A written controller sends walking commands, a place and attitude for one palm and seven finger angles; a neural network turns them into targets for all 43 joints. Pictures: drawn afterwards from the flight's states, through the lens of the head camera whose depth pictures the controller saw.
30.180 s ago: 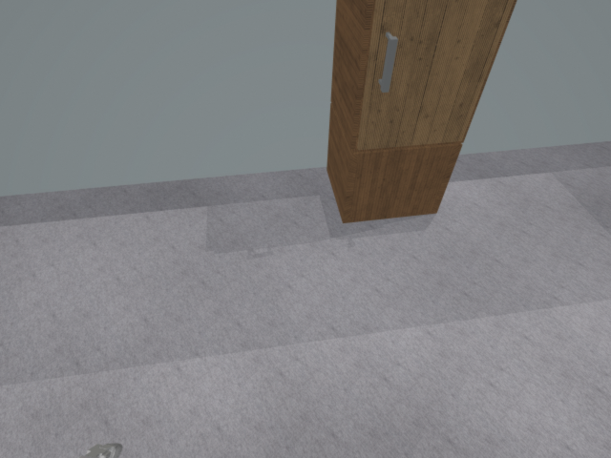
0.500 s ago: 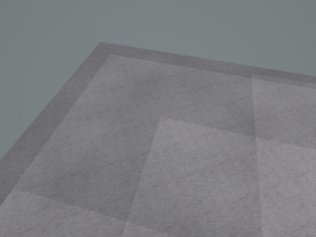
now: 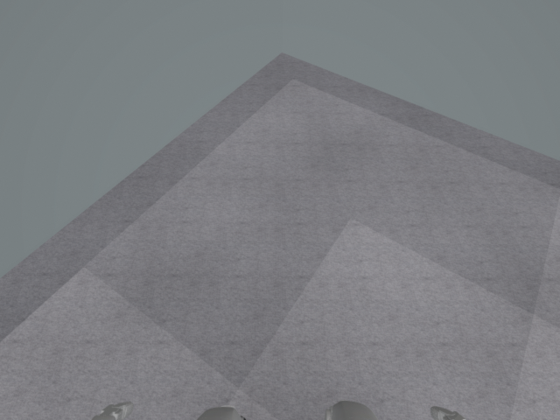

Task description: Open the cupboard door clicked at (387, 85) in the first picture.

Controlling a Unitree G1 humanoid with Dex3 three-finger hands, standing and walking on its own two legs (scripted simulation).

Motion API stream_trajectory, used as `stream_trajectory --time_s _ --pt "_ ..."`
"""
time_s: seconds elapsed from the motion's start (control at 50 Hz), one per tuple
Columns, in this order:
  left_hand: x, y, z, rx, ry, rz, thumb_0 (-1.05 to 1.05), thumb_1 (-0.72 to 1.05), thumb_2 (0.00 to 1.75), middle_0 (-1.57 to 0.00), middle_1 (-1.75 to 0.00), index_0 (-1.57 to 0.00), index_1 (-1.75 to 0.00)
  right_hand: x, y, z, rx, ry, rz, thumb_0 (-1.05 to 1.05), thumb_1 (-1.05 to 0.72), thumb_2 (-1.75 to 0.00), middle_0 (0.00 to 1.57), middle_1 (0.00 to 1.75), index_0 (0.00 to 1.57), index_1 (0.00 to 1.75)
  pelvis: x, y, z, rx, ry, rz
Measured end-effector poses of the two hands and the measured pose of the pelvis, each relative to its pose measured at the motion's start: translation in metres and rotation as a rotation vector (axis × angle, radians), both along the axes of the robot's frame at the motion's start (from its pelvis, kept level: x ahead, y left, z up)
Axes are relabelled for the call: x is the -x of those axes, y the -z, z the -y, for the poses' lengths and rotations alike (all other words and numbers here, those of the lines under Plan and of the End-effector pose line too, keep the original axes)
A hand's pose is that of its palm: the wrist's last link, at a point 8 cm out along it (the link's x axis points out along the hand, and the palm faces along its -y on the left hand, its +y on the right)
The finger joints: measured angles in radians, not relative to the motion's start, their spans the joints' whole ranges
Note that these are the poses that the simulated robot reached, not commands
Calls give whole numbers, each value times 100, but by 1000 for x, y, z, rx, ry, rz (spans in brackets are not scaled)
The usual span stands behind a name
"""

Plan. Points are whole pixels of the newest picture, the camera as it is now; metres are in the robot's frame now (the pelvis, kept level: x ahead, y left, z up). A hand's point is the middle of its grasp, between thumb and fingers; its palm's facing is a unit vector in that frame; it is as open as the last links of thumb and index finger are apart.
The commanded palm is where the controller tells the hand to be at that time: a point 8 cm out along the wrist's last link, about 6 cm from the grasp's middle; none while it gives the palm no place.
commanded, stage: turn to face it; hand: left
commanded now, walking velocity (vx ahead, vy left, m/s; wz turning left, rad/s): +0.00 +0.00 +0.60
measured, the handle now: out of the picture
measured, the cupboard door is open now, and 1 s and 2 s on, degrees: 42 42 42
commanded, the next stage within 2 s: none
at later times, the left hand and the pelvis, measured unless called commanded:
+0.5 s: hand out of the picture +0.01 +0.16 -0.18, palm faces +0.35 -0.91 -0.23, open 7.4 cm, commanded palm none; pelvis +0.03 -0.05 -0.01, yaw +20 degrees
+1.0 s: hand out of the picture -0.01 +0.11 -0.16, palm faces +0.60 -0.76 -0.23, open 7.4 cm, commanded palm none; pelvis +0.05 -0.08 +0.01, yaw +38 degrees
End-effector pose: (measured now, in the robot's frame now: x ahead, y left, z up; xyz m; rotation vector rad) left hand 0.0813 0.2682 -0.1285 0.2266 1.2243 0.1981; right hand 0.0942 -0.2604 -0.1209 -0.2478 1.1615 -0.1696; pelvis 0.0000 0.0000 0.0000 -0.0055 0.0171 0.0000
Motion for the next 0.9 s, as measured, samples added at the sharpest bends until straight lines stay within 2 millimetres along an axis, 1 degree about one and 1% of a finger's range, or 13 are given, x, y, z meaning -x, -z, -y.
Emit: stream_trajectory --time_s 0.08,0.12,0.18,0.24,0.36,0.44,0.5,0.6,0.68,0.74,0.78,0.84,0.9 --pt "-7 -14 12 -24 -30 60 1 92 90 -20 -30 -20 -29 -7 9 11 -32 -37 -45 0 -91 -90 20 30 21 30 -6 -2 19 4 -57 0" --pt "-7 -16 20 -45 -44 91 1 91 90 -20 -30 -20 -29 -13 18 20 -51 -49 -58 0 -91 -90 20 30 21 30 -10 4 31 -13 -87 -5" --pt "5 -20 34 -59 -79 92 1 91 90 -20 -30 -20 -29 -27 24 30 -64 -75 -75 0 -91 -90 20 30 21 30 -13 4 42 -24 -134 5" --pt "20 -22 49 -42 -123 58 0 91 90 -20 -30 -20 -29 -44 18 33 -68 -105 -79 0 -91 -90 20 30 20 30 -18 -3 47 -35 -173 8" --pt "54 -11 70 30 -216 -1 1 91 90 -20 -30 -20 -30 -85 2 16 -66 -209 -50 0 -91 -90 19 30 20 30 -26 -10 51 -53 -249 1" --pt "80 10 67 71 -302 -25 1 91 90 -21 -30 -20 -30 -114 3 -4 -41 -304 8 0 -91 -90 19 30 20 30 -28 4 43 -23 -307 -1" --pt "93 18 61 64 -352 -58 1 91 90 -21 -30 -20 -30 -124 1 -12 -23 -357 27 0 -91 -90 19 30 20 30 -26 7 46 -26 -346 4" --pt "91 3 55 31 -418 -19 1 91 90 -20 -30 -20 -29 -125 -2 -10 -10 -411 -16 0 -91 -90 20 30 21 30 -30 -2 55 -7 -410 5" --pt "83 -10 59 -12 -445 35 1 91 90 -20 -30 -20 -29 -129 5 0 -22 -437 -56 0 -91 -90 20 30 21 30 -37 -3 69 0 -458 4" --pt "81 -14 66 -60 -462 74 1 91 90 -20 -30 -20 -29 -140 18 11 -39 -448 -72 0 -91 -90 20 30 21 30 -46 5 82 -20 -494 -6" --pt "84 -17 76 -68 -482 74 1 91 90 -20 -30 -20 -29 -148 20 14 -39 -465 -83 0 -91 -90 20 30 21 30 -48 3 86 -21 -529 5" --pt "93 -21 91 -53 -520 58 1 91 90 -20 -30 -20 -29 -161 14 13 -37 -492 -89 0 -91 -90 20 30 21 30 -51 -3 89 -32 -568 10" --pt "102 -19 106 -18 -554 42 1 91 90 -20 -30 -20 -30 -172 5 2 -40 -530 -80 0 -91 -90 19 30 20 30 -53 -9 89 -47 -603 6"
